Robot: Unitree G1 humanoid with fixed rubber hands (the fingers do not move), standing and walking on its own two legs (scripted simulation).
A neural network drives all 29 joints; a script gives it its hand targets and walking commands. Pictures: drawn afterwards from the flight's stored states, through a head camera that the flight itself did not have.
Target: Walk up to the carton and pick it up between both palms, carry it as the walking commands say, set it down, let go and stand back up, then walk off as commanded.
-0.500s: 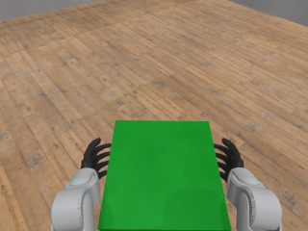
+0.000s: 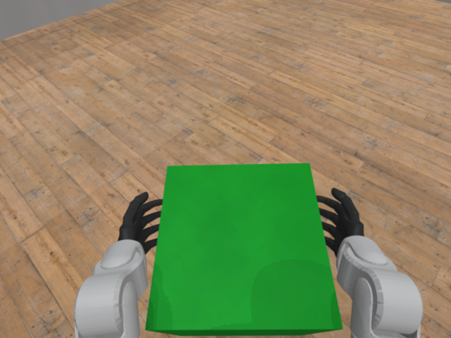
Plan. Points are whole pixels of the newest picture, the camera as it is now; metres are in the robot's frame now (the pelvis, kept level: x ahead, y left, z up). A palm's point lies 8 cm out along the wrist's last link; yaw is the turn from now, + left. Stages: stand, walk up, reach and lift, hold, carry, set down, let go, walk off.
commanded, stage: carry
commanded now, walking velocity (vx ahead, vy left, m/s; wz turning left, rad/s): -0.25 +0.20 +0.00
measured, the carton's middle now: (239, 257) +0.25 -0.01 +0.01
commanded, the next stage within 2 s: none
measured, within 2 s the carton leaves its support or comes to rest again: neither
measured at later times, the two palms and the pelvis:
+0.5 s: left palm out of the picture +0.06 +0.28 +0.09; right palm out of the picture +0.05 -0.04 +0.08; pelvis -0.18 +0.13 +0.00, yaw -2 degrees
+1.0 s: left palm out of the picture -0.10 +0.45 +0.10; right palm out of the picture -0.09 +0.14 +0.10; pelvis -0.33 +0.28 +0.00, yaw +0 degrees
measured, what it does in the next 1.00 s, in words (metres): walks backwards: left foot, then right foot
